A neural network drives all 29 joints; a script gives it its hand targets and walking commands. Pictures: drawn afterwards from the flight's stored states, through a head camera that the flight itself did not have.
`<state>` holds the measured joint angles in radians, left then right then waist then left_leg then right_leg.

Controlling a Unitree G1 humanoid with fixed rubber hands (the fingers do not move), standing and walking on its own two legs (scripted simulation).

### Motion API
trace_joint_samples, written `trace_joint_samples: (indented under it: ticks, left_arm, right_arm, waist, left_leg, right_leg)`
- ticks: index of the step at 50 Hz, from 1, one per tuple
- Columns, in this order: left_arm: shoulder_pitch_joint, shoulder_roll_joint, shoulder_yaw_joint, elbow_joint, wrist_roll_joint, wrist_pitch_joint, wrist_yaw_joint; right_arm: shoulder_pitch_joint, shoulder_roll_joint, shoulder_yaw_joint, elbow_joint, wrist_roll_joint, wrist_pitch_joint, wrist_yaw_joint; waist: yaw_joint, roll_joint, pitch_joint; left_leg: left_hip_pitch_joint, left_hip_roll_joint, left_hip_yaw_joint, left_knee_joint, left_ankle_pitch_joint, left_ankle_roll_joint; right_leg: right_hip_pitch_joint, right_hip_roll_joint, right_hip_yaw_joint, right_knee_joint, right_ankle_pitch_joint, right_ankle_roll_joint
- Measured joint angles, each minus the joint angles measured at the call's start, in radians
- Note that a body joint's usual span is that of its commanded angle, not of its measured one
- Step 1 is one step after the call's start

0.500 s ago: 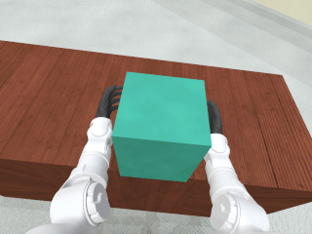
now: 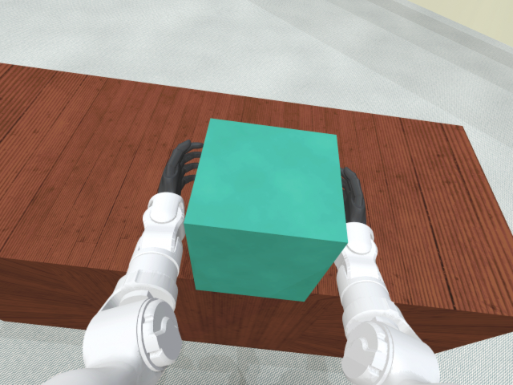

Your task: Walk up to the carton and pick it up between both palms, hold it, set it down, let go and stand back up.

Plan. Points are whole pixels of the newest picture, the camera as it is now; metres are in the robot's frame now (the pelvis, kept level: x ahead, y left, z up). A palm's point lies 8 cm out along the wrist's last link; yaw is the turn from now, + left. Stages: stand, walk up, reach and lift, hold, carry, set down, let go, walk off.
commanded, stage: reach and lift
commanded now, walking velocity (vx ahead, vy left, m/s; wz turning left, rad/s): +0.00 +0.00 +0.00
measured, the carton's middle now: (261, 217) +0.38 -0.02 +0.00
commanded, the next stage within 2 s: none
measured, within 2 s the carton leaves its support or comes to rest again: leaves its support in 0.58 s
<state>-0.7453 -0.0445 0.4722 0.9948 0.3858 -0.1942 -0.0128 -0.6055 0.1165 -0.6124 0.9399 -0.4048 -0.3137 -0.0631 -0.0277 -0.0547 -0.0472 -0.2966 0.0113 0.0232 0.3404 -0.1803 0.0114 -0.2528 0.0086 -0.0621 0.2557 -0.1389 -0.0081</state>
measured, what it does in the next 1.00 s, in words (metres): stands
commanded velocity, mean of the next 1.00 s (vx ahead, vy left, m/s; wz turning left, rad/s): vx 0.00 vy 0.00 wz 0.00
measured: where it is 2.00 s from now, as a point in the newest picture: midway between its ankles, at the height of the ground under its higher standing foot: outside the picture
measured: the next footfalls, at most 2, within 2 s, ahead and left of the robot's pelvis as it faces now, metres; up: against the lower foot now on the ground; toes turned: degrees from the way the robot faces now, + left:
none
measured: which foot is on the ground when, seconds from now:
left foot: down 0.00-1.00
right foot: down 0.00-1.00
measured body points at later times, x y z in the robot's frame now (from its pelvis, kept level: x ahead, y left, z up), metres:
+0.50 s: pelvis +0.00 +0.00 +0.00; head +0.04 +0.02 +0.45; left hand +0.41 +0.14 +0.05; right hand +0.38 -0.17 +0.04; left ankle -0.01 +0.11 -0.75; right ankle -0.02 -0.11 -0.75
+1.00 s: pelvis -0.02 -0.01 +0.00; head -0.01 +0.03 +0.45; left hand +0.39 +0.14 +0.08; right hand +0.36 -0.17 +0.07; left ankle -0.01 +0.11 -0.75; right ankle -0.02 -0.11 -0.75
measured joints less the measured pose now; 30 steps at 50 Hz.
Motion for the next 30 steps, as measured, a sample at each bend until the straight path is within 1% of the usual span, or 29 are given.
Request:
trace_joint_samples:
  ticks: [11, 19, 23, 30]
  left_arm:
    - [0.005, 0.0, -0.015, -0.012, 0.0, 0.005, 0.01]
    - [0.005, 0.006, -0.025, 0.001, -0.013, -0.005, 0.019]
    - [0.008, 0.01, -0.039, 0.021, -0.027, -0.024, 0.027]
    - [0.009, 0.025, -0.061, 0.067, -0.062, -0.086, 0.047]
  right_arm:
    - [-0.003, -0.008, 0.009, 0.017, 0.02, -0.013, 0.0]
    - [-0.003, -0.015, 0.028, 0.031, 0.025, -0.03, -0.015]
    - [0.003, -0.023, 0.042, 0.047, 0.03, -0.053, -0.026]
    - [0.001, -0.038, 0.074, 0.092, 0.044, -0.113, -0.054]
  waist:
    - [-0.002, 0.001, -0.003]
    - [-0.004, 0.006, -0.015]
    - [0.0, 0.009, -0.033]
    - [0.004, 0.013, -0.063]
  left_leg:
    - [-0.009, 0.004, 0.002, 0.004, 0.0, -0.001]
    - [-0.025, 0.005, -0.001, 0.001, 0.007, -0.003]
    - [-0.036, 0.007, -0.002, -0.001, 0.011, -0.004]
    - [-0.055, 0.007, -0.01, -0.003, 0.02, -0.007]
  right_leg:
    - [-0.002, 0.002, -0.006, -0.008, 0.006, -0.001]
    - [-0.015, 0.002, -0.014, -0.013, 0.011, -0.004]
    - [-0.025, 0.003, -0.018, -0.016, 0.014, -0.005]
    - [-0.039, 0.003, -0.029, -0.02, 0.021, -0.008]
